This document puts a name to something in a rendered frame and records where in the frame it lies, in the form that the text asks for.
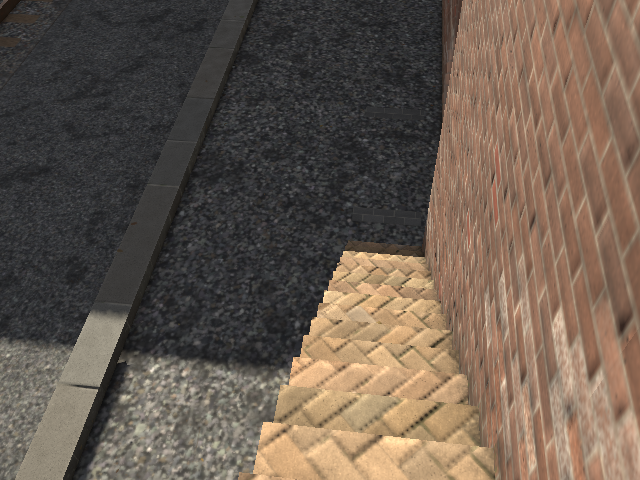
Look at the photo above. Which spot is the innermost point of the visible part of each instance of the stairs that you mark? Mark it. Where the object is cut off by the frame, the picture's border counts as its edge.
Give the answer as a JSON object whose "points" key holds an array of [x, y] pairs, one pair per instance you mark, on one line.
{"points": [[376, 393]]}

